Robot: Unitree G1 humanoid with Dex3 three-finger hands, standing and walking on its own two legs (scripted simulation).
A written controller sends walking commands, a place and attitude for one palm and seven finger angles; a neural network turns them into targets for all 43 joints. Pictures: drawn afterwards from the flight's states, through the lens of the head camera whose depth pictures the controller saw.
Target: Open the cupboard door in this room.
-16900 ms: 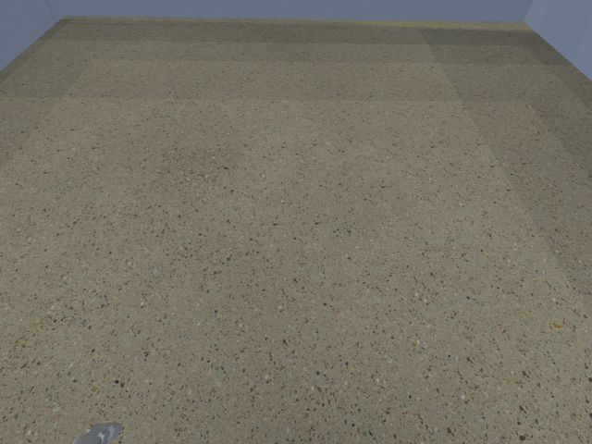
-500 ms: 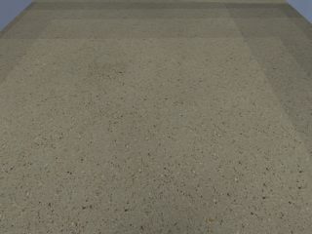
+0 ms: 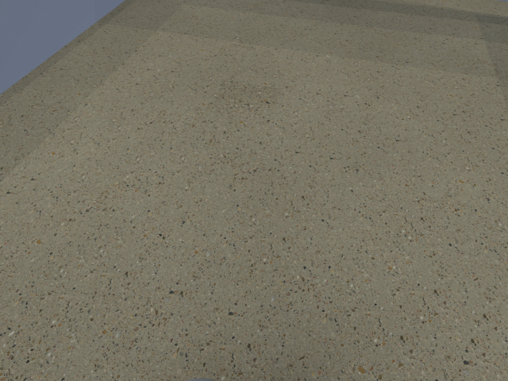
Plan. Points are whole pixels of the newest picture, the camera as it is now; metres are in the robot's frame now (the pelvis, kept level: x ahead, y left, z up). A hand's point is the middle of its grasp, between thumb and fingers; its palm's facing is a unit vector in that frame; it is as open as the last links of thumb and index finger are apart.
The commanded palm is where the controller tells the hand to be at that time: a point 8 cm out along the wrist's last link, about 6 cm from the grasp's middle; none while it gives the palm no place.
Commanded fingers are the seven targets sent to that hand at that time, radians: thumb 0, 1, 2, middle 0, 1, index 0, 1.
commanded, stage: turn or walk to find it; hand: left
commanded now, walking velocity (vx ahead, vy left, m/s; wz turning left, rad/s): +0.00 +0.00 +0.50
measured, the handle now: out of the picture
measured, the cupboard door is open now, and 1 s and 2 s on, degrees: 0 0 0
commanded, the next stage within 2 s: none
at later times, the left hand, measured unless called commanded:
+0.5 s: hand out of the picture +0.05 +0.21 -0.15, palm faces +0.23 -0.93 -0.29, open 7.3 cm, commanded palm none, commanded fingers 0.00 0.90 0.90 -0.20 -0.30 -0.20 -0.30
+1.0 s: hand out of the picture -0.12 +0.22 -0.18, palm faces +0.51 -0.82 -0.26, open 7.3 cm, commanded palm none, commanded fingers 0.00 0.90 0.90 -0.20 -0.30 -0.20 -0.30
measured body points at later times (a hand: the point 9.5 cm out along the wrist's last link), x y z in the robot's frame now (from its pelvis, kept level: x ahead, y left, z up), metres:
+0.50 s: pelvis -0.02 -0.01 -0.01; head +0.02 -0.03 +0.44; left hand +0.04 +0.26 -0.13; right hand +0.10 -0.25 -0.17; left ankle -0.03 +0.13 -0.73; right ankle +0.01 -0.11 -0.74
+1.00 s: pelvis -0.04 +0.01 -0.01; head -0.01 +0.05 +0.44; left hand -0.15 +0.26 -0.16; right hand +0.17 -0.17 -0.14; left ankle -0.11 +0.10 -0.74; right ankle +0.00 -0.12 -0.69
